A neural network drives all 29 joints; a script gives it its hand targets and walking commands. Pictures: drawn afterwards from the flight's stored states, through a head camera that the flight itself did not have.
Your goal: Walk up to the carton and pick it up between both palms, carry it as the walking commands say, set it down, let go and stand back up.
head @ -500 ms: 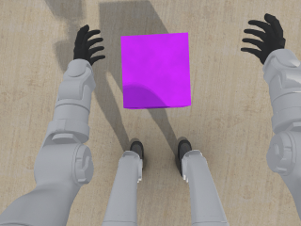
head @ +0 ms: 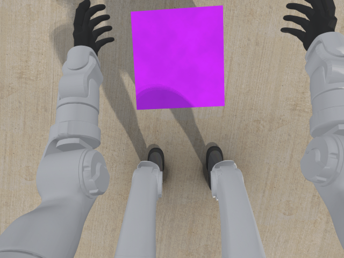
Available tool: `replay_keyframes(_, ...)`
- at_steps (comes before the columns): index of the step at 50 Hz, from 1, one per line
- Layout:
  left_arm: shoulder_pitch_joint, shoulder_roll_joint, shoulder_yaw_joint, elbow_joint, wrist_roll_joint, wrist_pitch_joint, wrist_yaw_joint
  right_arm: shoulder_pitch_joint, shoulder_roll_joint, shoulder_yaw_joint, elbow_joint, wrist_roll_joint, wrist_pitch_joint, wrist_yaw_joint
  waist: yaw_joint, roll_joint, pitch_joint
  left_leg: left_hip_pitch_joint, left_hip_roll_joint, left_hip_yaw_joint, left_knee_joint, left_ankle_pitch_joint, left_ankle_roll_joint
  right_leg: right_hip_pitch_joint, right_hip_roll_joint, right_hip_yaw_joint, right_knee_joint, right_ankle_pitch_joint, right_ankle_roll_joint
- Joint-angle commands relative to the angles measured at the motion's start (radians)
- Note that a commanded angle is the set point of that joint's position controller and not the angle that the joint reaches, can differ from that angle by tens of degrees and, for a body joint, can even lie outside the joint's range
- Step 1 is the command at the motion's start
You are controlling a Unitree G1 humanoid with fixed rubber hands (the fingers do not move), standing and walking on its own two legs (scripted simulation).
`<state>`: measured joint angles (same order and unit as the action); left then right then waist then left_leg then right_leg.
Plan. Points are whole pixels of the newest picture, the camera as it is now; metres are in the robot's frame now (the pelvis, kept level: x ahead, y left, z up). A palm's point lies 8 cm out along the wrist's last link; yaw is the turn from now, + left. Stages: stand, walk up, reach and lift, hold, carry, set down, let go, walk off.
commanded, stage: reach and lift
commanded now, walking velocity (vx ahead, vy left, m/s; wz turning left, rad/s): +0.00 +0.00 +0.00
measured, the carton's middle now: (178, 66) +0.54 +0.02 -0.50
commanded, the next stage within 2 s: none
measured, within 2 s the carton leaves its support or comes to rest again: neither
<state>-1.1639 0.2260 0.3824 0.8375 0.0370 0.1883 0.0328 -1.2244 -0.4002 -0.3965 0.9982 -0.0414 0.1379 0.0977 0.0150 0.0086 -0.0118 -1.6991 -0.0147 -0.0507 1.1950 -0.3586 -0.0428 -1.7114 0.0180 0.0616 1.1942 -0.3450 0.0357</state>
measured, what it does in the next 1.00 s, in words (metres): lowers itself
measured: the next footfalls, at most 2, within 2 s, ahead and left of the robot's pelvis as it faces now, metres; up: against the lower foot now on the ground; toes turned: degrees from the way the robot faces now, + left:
none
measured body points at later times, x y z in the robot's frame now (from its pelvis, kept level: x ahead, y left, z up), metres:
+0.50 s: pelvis -0.04 +0.00 -0.14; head +0.35 -0.01 +0.05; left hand +0.53 +0.20 -0.33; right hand +0.53 -0.22 -0.34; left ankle +0.07 +0.14 -0.59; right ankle +0.07 -0.13 -0.59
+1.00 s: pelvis -0.05 +0.00 -0.24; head +0.35 +0.00 -0.05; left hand +0.53 +0.21 -0.44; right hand +0.53 -0.23 -0.44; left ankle +0.07 +0.13 -0.59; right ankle +0.07 -0.13 -0.59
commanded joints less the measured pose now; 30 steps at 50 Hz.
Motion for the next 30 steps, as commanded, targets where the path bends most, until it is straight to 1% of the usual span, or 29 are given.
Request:
replay_keyframes(1, -0.294, 0.151, 0.009, -0.107, -0.009, -0.011, 0.009, -0.335, -0.159, 0.007, -0.112, 0.001, -0.008, -0.009, 0.005, -0.067, -1.027, 0.379, -0.051, 0.123, 0.077, 0.231, -0.011, 0.474, 0.042, -0.096, 0.097, 0.297, 0.01)
replay_keyframes(2, -0.295, 0.151, 0.002, -0.071, -0.008, -0.007, 0.015, -0.333, -0.16, 0.012, -0.081, 0.001, -0.001, -0.016, 0.008, -0.037, -1.02, 0.369, -0.052, 0.133, 0.105, 0.213, -0.014, 0.424, 0.042, -0.098, 0.119, 0.261, 0.013)
replay_keyframes(3, -0.327, 0.142, -0.012, -0.104, -0.036, -0.005, 0.019, -0.356, -0.152, 0.017, -0.11, -0.007, 0.002, -0.021, -0.022, -0.089, -1.078, 0.371, -0.058, 0.123, 0.133, 0.209, -0.012, 0.435, 0.044, -0.115, 0.149, 0.264, 0.019)
replay_keyframes(4, -0.307, 0.148, -0.018, -0.082, -0.034, -0.001, 0.022, -0.34, -0.159, 0.028, -0.079, 0.005, 0.009, -0.025, -0.007, -0.065, -1.087, 0.34, -0.058, 0.133, 0.147, 0.192, -0.015, 0.451, 0.041, -0.11, 0.171, 0.258, 0.015)
replay_keyframes(5, -0.349, 0.165, -0.02, -0.123, -0.045, -0.002, 0.027, -0.375, -0.181, 0.027, -0.124, 0.01, 0.008, -0.031, -0.02, -0.062, -1.145, 0.338, -0.059, 0.142, 0.182, 0.199, -0.019, 0.467, 0.044, -0.101, 0.191, 0.278, 0.017)
replay_keyframes(6, -0.327, 0.178, -0.012, -0.071, -0.05, 0.002, 0.03, -0.378, -0.187, 0.041, -0.1, 0.003, 0.012, -0.038, -0.007, -0.085, -1.145, 0.306, -0.058, 0.144, 0.209, 0.19, -0.021, 0.458, 0.042, -0.109, 0.222, 0.269, 0.023)
replay_keyframes(8, -0.366, 0.203, -0.017, -0.116, -0.066, -0.003, 0.043, -0.415, -0.199, 0.058, -0.15, 0.015, 0.013, -0.058, -0.013, -0.116, -1.22, 0.248, -0.064, 0.153, 0.251, 0.171, -0.019, 0.52, 0.045, -0.107, 0.268, 0.287, 0.023)
replay_keyframes(9, -0.379, 0.225, -0.017, -0.152, -0.072, -0.002, 0.053, -0.435, -0.222, 0.061, -0.199, 0.029, 0.014, -0.068, -0.001, -0.088, -1.285, 0.287, -0.068, 0.155, 0.272, 0.188, -0.019, 0.528, 0.047, -0.104, 0.289, 0.297, 0.026)
replay_keyframes(10, -0.39, 0.234, -0.031, -0.144, -0.087, -0.003, 0.059, -0.433, -0.218, 0.085, -0.213, 0.047, 0.015, -0.075, -0.015, -0.1, -1.332, 0.296, -0.065, 0.159, 0.304, 0.198, -0.021, 0.541, 0.049, -0.109, 0.31, 0.312, 0.026)
replay_keyframes(11, -0.398, 0.231, -0.048, -0.148, -0.101, -0.004, 0.066, -0.449, -0.211, 0.1, -0.204, 0.06, 0.019, -0.08, 0.002, -0.087, -1.328, 0.281, -0.07, 0.153, 0.315, 0.2, -0.02, 0.516, 0.047, -0.117, 0.342, 0.297, 0.025)
replay_keyframes(12, -0.416, 0.258, -0.051, -0.207, -0.101, -0.005, 0.075, -0.462, -0.24, 0.101, -0.25, 0.074, 0.021, -0.088, 0.003, -0.069, -1.386, 0.332, -0.068, 0.155, 0.34, 0.23, -0.019, 0.502, 0.052, -0.121, 0.357, 0.302, 0.025)
replay_keyframes(13, -0.447, 0.277, -0.055, -0.229, -0.129, -0.001, 0.082, -0.477, -0.248, 0.125, -0.275, 0.095, 0.028, -0.099, -0.005, -0.083, -1.462, 0.348, -0.07, 0.164, 0.367, 0.206, -0.019, 0.54, 0.048, -0.119, 0.371, 0.296, 0.022)
replay_keyframes(14, -0.45, 0.269, -0.07, -0.22, -0.141, 0.006, 0.091, -0.494, -0.246, 0.154, -0.278, 0.121, 0.033, -0.107, 0.015, -0.094, -1.459, 0.345, -0.07, 0.155, 0.382, 0.217, -0.015, 0.527, 0.047, -0.122, 0.4, 0.296, 0.022)
replay_keyframes(15, -0.49, 0.305, -0.069, -0.284, -0.151, 0.011, 0.098, -0.531, -0.276, 0.158, -0.349, 0.14, 0.037, -0.118, 0.0, -0.096, -1.567, 0.379, -0.068, 0.159, 0.416, 0.227, -0.016, 0.581, 0.047, -0.12, 0.427, 0.32, 0.018)
replay_keyframes(16, -0.496, 0.306, -0.097, -0.259, -0.172, 0.023, 0.104, -0.536, -0.288, 0.161, -0.317, 0.152, 0.048, -0.127, -0.013, -0.06, -1.57, 0.395, -0.068, 0.158, 0.427, 0.205, -0.018, 0.572, 0.044, -0.127, 0.441, 0.285, 0.009)
replay_keyframes(17, -0.519, 0.317, -0.115, -0.275, -0.192, 0.029, 0.109, -0.55, -0.275, 0.19, -0.33, 0.188, 0.058, -0.133, 0.001, -0.059, -1.585, 0.428, -0.067, 0.155, 0.447, 0.194, -0.012, 0.557, 0.043, -0.129, 0.454, 0.25, 0.008)
replay_keyframes(18, -0.529, 0.308, -0.139, -0.196, -0.213, 0.046, 0.111, -0.556, -0.305, 0.187, -0.251, 0.183, 0.072, -0.137, -0.028, -0.029, -1.53, 0.429, -0.061, 0.152, 0.459, 0.139, -0.015, 0.522, 0.035, -0.129, 0.46, 0.178, -0.007)
replay_keyframes(19, -0.576, 0.319, -0.152, -0.284, -0.23, 0.05, 0.113, -0.57, -0.286, 0.213, -0.325, 0.209, 0.077, -0.139, -0.025, -0.046, -1.599, 0.475, -0.064, 0.154, 0.491, 0.159, -0.013, 0.553, 0.034, -0.132, 0.469, 0.192, -0.013)
replay_keyframes(20, -0.6, 0.338, -0.154, -0.251, -0.241, 0.061, 0.116, -0.59, -0.294, 0.225, -0.291, 0.222, 0.086, -0.143, -0.024, -0.053, -1.589, 0.459, -0.058, 0.146, 0.511, 0.152, -0.015, 0.569, 0.026, -0.126, 0.491, 0.197, -0.014)
replay_keyframes(21, -0.603, 0.312, -0.192, -0.265, -0.258, 0.062, 0.121, -0.594, -0.298, 0.222, -0.286, 0.237, 0.084, -0.147, -0.038, -0.004, -1.609, 0.516, -0.058, 0.149, 0.535, 0.188, -0.019, 0.545, 0.03, -0.133, 0.515, 0.206, -0.012)
replay_keyframes(22, -0.642, 0.332, -0.197, -0.262, -0.269, 0.064, 0.118, -0.61, -0.298, 0.24, -0.291, 0.253, 0.088, -0.15, -0.041, -0.008, -1.632, 0.538, -0.054, 0.147, 0.566, 0.185, -0.018, 0.562, 0.023, -0.128, 0.53, 0.212, -0.021)
replay_keyframes(23, -0.63, 0.32, -0.202, -0.24, -0.284, 0.062, 0.123, -0.622, -0.292, 0.24, -0.272, 0.257, 0.08, -0.145, -0.035, -0.012, -1.571, 0.537, -0.052, 0.141, 0.579, 0.236, -0.02, 0.513, 0.026, -0.145, 0.562, 0.25, -0.012)
replay_keyframes(24, -0.66, 0.325, -0.195, -0.316, -0.277, 0.053, 0.13, -0.645, -0.318, 0.223, -0.339, 0.255, 0.07, -0.149, -0.05, 0.004, -1.612, 0.57, -0.052, 0.14, 0.596, 0.261, -0.016, 0.521, 0.029, -0.145, 0.581, 0.279, -0.007)
replay_keyframes(25, -0.665, 0.343, -0.179, -0.243, -0.269, 0.048, 0.128, -0.66, -0.331, 0.224, -0.296, 0.241, 0.064, -0.15, -0.045, -0.026, -1.527, 0.484, -0.047, 0.142, 0.609, 0.233, -0.017, 0.473, 0.021, -0.135, 0.585, 0.259, -0.013)
replay_keyframes(26, -0.645, 0.337, -0.175, -0.206, -0.255, 0.042, 0.128, -0.638, -0.35, 0.207, -0.283, 0.218, 0.055, -0.153, -0.053, -0.006, -1.506, 0.497, -0.046, 0.138, 0.621, 0.23, -0.014, 0.432, 0.023, -0.135, 0.599, 0.238, -0.01)
replay_keyframes(27, -0.626, 0.324, -0.181, -0.122, -0.255, 0.04, 0.125, -0.653, -0.349, 0.196, -0.217, 0.21, 0.051, -0.152, -0.053, -0.005, -1.389, 0.423, -0.047, 0.134, 0.622, 0.184, -0.009, 0.382, 0.018, -0.136, 0.609, 0.193, -0.011)
replay_keyframes(28, -0.611, 0.302, -0.19, -0.072, -0.256, 0.036, 0.12, -0.626, -0.349, 0.188, -0.161, 0.188, 0.041, -0.149, -0.081, -0.01, -1.31, 0.373, -0.048, 0.132, 0.632, 0.156, -0.017, 0.349, 0.018, -0.135, 0.613, 0.174, -0.015)
replay_keyframes(29, -0.587, 0.278, -0.194, 0.023, -0.242, 0.024, 0.107, -0.594, -0.318, 0.189, -0.059, 0.18, 0.034, -0.14, -0.07, 0.007, -1.181, 0.305, -0.048, 0.131, 0.642, 0.116, -0.018, 0.289, 0.011, -0.122, 0.621, 0.123, -0.022)
replay_keyframes(30, -0.572, 0.266, -0.19, 0.054, -0.234, 0.014, 0.095, -0.578, -0.308, 0.18, -0.025, 0.161, 0.021, -0.13, -0.082, -0.008, -1.118, 0.255, -0.046, 0.129, 0.652, 0.092, -0.021, 0.27, 0.006, -0.124, 0.629, 0.106, -0.017)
